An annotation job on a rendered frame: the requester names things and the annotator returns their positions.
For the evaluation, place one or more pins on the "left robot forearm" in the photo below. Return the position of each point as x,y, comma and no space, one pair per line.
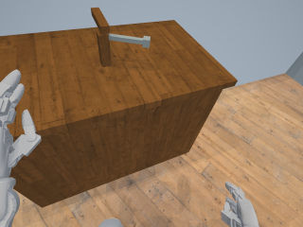
9,201

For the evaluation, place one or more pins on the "counter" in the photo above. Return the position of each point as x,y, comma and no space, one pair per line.
107,109

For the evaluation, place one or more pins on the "right robot hand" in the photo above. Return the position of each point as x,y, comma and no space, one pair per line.
243,212

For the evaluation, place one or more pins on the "left robot hand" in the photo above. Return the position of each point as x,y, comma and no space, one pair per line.
11,93

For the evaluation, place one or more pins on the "tap lever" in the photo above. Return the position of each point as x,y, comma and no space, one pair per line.
145,41

